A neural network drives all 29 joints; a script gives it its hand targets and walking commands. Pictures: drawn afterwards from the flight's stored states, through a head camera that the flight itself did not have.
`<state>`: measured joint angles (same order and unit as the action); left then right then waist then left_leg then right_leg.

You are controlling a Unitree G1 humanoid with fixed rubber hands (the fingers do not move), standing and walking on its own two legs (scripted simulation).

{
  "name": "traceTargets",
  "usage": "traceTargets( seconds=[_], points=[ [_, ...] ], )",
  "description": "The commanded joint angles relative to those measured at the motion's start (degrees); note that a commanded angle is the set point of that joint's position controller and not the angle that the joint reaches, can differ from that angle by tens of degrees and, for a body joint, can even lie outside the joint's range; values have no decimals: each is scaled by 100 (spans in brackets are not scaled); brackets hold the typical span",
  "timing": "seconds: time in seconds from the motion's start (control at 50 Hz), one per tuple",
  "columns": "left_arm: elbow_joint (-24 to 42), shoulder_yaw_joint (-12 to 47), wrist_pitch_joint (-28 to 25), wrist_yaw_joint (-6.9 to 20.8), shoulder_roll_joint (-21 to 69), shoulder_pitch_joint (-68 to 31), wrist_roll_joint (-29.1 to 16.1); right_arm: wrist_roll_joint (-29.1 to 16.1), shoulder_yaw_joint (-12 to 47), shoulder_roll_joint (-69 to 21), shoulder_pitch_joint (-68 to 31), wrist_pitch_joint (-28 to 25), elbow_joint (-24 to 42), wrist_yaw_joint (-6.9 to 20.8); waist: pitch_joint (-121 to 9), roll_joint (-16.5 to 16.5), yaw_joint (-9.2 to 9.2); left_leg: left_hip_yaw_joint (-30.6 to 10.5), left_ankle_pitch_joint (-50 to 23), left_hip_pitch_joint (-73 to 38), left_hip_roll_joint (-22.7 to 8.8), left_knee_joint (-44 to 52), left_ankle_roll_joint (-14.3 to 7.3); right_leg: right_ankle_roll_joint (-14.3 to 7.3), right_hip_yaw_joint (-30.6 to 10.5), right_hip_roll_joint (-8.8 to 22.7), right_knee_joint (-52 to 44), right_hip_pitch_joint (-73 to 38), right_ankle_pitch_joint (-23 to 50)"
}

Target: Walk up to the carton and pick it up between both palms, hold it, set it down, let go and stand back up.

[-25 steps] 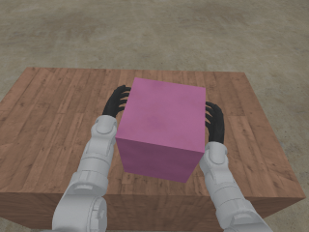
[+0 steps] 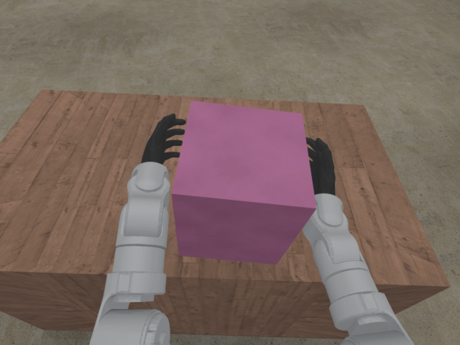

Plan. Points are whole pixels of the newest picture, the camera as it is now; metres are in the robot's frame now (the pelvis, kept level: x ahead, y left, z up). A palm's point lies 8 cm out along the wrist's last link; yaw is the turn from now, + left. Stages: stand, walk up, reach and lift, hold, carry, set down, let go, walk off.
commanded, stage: reach and lift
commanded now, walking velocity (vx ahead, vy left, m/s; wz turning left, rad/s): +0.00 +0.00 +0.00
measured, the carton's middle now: (237, 188) +0.36 -0.03 +0.07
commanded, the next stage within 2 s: hold in 1.66 s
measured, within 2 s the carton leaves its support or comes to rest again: neither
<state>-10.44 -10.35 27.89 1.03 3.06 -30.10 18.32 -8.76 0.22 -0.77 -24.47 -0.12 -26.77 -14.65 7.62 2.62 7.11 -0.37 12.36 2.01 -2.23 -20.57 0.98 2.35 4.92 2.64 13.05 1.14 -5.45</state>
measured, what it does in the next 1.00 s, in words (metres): stands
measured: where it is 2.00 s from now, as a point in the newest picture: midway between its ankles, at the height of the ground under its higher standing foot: outside the picture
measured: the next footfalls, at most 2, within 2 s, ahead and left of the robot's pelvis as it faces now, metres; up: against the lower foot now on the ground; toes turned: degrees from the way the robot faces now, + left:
none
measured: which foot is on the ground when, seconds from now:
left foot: down 0.00-1.00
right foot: down 0.00-1.00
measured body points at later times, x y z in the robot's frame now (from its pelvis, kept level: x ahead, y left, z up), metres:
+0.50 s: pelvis -0.01 +0.00 +0.00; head -0.02 +0.02 +0.45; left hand +0.38 +0.13 +0.15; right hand +0.36 -0.15 +0.13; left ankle -0.01 +0.12 -0.75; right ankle +0.02 -0.15 -0.75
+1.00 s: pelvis +0.00 +0.00 +0.00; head -0.01 +0.02 +0.45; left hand +0.38 +0.13 +0.16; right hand +0.37 -0.15 +0.14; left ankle +0.00 +0.12 -0.75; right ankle +0.02 -0.15 -0.75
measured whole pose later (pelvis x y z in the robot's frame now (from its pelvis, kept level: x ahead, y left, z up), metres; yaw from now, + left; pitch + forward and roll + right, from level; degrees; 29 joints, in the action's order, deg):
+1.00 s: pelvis +0.00 +0.00 +0.00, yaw +1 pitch -10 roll -1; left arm -3.7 -12.1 36.3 -0.2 4.0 -31.8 20.9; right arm -8.9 -1.8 -0.5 -31.4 8.7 -25.3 -10.8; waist 8.7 3.3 5.3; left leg -1.4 12.2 -2.1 -2.0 -19.8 1.2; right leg 2.1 5.4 2.6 13.5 -2.9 -6.4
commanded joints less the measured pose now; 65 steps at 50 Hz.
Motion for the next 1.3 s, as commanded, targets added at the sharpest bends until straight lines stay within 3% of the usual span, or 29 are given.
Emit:
traceTargets(
  seconds=[0.0,0.06,0.12,0.28,0.4,0.42,0.44,0.46,0.48,0.56,0.66,0.78,0.92,1.0,1.02,1.12,1.28],
  points=[
    [653,2638,-222,743,3386,-2763,-687,-27,2620,-2908,-4383,-60,1956,745,-2956,-349,-184,196,-2308,-528,419,74,156,-34,202,-547,189,-780,1162],
    [734,2618,-186,731,3375,-2817,-706,-51,2663,-2986,-4437,69,2003,797,-3033,-210,-306,212,-1876,-358,467,168,60,-2,136,-495,220,-950,1241],
    [582,2465,-78,781,3320,-2963,-632,73,2441,-2995,-4385,227,1653,808,-2760,-136,-207,271,-1237,-239,499,330,-24,-2,134,-430,138,-905,894],
    [161,2170,-7,894,3290,-3374,-535,307,1925,-3057,-4728,330,1212,855,-2507,-75,-131,337,-605,-54,546,514,-112,4,129,-359,51,-991,405],
    [253,2307,2,878,3461,-3451,-603,206,1866,-2975,-4807,277,1087,917,-2587,-305,-73,288,-1200,-334,513,392,14,-30,218,-424,86,-996,519],
    [276,2286,31,863,3452,-3322,-583,152,1922,-2938,-4772,284,1113,933,-2629,-312,-136,278,-1403,-408,500,351,42,-48,217,-442,107,-1013,604],
    [268,2320,47,861,3461,-3320,-580,176,1866,-2903,-4690,312,1020,939,-2556,-315,-38,259,-1407,-449,500,349,60,-53,234,-452,79,-985,576],
    [245,2233,82,867,3469,-3279,-510,153,1832,-2867,-4745,320,977,950,-2402,-317,-122,269,-1391,-422,491,364,66,-62,245,-469,53,-956,466],
    [275,2228,94,877,3469,-3319,-520,186,1800,-2854,-4723,303,947,958,-2408,-365,-76,278,-1413,-509,471,359,82,-78,257,-464,61,-944,436],
    [616,2421,145,812,3525,-3383,-608,27,1963,-2808,-4927,266,1309,1010,-2599,-353,-195,238,-1886,-629,448,262,135,-78,301,-549,104,-966,538],
    [748,2582,228,721,3482,-3224,-666,-107,2039,-2702,-4792,364,1386,1019,-2619,-438,-150,196,-2420,-810,434,128,207,-62,269,-593,91,-910,738],
    [904,2463,405,797,3309,-3185,-605,-99,1984,-2591,-4660,525,1403,961,-2483,-436,-138,243,-2235,-783,460,181,187,-59,246,-565,95,-1043,757],
    [1155,2574,493,815,3230,-3120,-683,-261,2221,-2632,-4624,627,1734,913,-2712,-422,-100,205,-2664,-841,500,62,210,-24,229,-576,169,-1241,1291],
    [1122,2305,576,907,3055,-3110,-577,-233,2163,-2613,-4554,728,1616,865,-2404,-317,-130,238,-2277,-686,524,172,151,-24,207,-529,168,-1319,1262],
    [1217,2356,585,914,3096,-3156,-613,-258,2242,-2666,-4666,727,1832,859,-2544,-264,-162,253,-2282,-625,547,173,145,-10,210,-527,192,-1416,1391],
    [1149,2304,628,874,3062,-3263,-613,-249,2202,-2644,-4761,780,1769,884,-2555,-297,-255,242,-2120,-602,521,242,135,-12,240,-552,178,-1293,1046],
    [958,2089,722,945,3074,-3543,-571,-115,1961,-2722,-4965,842,1543,880,-2444,-191,-193,311,-1592,-445,531,361,57,-47,239,-518,153,-1276,674]
  ],
)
